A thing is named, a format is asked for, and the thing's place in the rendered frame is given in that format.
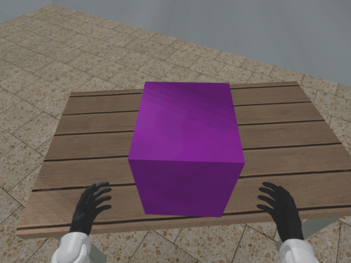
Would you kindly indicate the robot left hand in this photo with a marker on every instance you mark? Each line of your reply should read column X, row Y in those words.
column 86, row 210

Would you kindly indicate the robot right forearm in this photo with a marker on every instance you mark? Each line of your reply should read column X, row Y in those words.
column 297, row 251

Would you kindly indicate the robot left forearm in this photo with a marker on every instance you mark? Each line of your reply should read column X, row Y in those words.
column 74, row 247

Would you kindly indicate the table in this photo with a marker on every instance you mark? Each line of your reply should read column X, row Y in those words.
column 284, row 139

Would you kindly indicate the robot right hand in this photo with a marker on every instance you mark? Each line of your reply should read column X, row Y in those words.
column 285, row 213

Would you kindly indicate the carton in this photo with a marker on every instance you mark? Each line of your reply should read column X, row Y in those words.
column 186, row 154

